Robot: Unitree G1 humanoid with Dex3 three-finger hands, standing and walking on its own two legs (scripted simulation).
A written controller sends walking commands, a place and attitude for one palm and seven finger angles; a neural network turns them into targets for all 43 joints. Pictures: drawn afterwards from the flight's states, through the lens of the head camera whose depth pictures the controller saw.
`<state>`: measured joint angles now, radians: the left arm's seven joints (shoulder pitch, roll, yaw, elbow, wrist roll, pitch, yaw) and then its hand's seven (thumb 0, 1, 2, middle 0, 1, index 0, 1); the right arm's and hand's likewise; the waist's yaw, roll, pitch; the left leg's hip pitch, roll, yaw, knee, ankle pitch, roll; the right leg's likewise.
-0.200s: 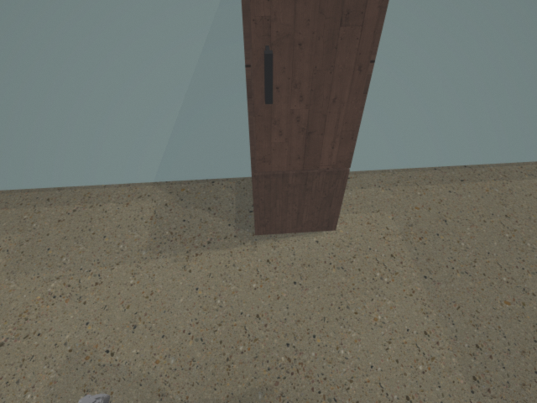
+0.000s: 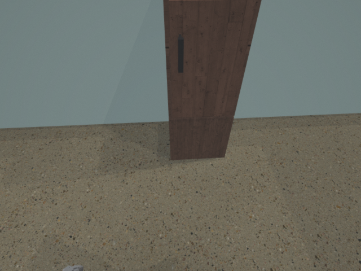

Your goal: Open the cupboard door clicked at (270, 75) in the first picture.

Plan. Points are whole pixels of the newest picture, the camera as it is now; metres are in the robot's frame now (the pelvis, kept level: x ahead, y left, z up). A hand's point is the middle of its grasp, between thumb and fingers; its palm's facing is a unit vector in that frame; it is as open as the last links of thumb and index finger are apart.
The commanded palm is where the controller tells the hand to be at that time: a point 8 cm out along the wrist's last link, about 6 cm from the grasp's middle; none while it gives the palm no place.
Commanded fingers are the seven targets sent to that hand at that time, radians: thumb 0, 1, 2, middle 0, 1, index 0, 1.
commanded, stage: stand and wait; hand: left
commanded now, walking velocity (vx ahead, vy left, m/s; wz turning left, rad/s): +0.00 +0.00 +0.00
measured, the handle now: (180, 53) +0.96 +0.06 +0.05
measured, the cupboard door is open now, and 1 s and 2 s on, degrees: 0 0 0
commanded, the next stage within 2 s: look at it before walking up in 0.78 s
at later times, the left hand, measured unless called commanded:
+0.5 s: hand out of the picture +0.05 +0.25 -0.15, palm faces -0.03 -0.94 -0.33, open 7.4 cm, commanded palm none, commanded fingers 0.00 0.90 0.90 -0.20 -0.30 -0.20 -0.30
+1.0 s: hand out of the picture +0.06 +0.25 -0.15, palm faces -0.03 -0.94 -0.33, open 7.4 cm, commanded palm none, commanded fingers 0.00 0.90 0.90 -0.20 -0.30 -0.20 -0.30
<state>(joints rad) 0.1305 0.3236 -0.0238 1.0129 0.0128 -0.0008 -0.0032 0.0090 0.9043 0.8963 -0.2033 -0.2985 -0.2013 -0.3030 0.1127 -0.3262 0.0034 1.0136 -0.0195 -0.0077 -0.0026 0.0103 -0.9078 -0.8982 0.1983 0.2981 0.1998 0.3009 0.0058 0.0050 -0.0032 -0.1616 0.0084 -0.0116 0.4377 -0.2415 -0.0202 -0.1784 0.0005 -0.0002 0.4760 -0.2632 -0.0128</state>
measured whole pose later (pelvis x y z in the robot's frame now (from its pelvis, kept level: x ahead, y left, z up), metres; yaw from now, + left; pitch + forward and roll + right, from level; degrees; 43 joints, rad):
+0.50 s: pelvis -0.01 +0.00 +0.00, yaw +0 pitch -2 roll +0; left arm 0.17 0.34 -0.01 1.09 0.01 0.00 0.00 0.01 0.91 0.90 -0.20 -0.30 -0.20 -0.30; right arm 0.16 -0.33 0.00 1.11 -0.01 0.00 0.00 0.01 -0.91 -0.90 0.20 0.30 0.20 0.30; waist 0.01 0.00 0.02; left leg -0.15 0.02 -0.01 0.39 -0.20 -0.02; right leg -0.16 0.01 0.00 0.41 -0.21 -0.01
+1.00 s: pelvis -0.01 +0.00 +0.01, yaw +0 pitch -2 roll +0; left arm 0.15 0.33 -0.01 1.09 0.02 0.00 0.00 0.01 0.91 0.90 -0.20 -0.30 -0.20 -0.30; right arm 0.13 -0.33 0.00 1.11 -0.01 -0.01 0.00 0.01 -0.91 -0.90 0.20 0.30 0.20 0.30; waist 0.01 0.00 0.02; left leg -0.14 0.01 -0.01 0.37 -0.19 -0.02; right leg -0.16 0.00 0.00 0.39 -0.21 -0.01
